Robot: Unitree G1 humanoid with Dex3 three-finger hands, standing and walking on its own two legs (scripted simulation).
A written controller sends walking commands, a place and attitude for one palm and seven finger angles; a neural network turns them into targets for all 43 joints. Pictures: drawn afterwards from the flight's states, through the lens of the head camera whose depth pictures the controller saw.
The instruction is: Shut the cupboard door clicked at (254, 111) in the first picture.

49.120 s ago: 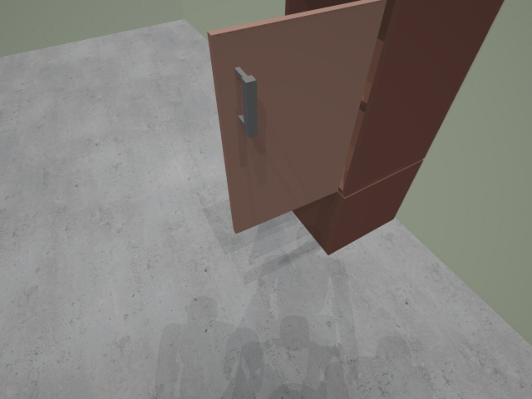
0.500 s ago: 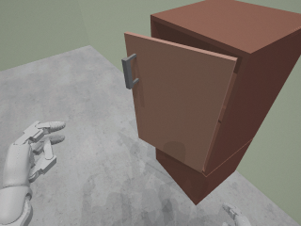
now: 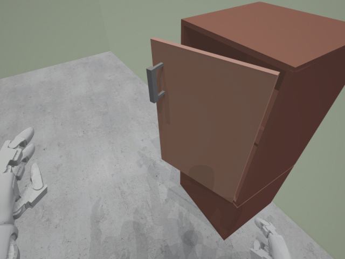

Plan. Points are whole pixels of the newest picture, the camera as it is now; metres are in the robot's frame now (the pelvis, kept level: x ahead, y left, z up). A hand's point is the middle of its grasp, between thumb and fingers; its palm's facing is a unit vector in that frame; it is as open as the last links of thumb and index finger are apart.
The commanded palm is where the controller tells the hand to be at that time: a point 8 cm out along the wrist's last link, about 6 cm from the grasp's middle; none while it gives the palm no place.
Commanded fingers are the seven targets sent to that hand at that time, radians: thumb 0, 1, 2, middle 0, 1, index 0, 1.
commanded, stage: step back with the hand held close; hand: left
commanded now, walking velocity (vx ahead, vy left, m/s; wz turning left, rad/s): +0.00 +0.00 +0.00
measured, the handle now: (156, 82) +0.61 +0.13 +0.12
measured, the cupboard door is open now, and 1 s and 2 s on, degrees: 19 19 19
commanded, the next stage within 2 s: stop stepping back and stand still in 1.66 s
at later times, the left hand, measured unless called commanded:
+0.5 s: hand (36, 189) +0.18 +0.27 +0.15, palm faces +0.33 -0.80 -0.50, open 7.4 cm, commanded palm +0.13 +0.31 +0.17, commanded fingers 0.00 0.90 0.90 -0.20 -0.30 -0.20 -0.30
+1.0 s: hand out of the picture +0.10 +0.31 +0.16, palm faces +0.47 -0.75 -0.47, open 7.4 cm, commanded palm +0.04 +0.34 +0.17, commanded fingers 0.00 0.90 0.90 -0.20 -0.30 -0.20 -0.30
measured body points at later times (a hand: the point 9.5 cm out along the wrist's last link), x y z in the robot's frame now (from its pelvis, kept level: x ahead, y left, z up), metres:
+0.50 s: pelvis -0.02 +0.02 -0.01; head -0.03 +0.00 +0.44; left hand +0.16 +0.31 +0.18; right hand +0.15 -0.24 -0.09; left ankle +0.00 +0.06 -0.74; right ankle -0.04 -0.09 -0.74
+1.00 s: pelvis -0.09 +0.03 -0.02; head -0.09 +0.05 +0.42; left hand +0.07 +0.34 +0.18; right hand +0.06 -0.21 -0.11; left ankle +0.00 +0.07 -0.74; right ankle -0.04 -0.09 -0.74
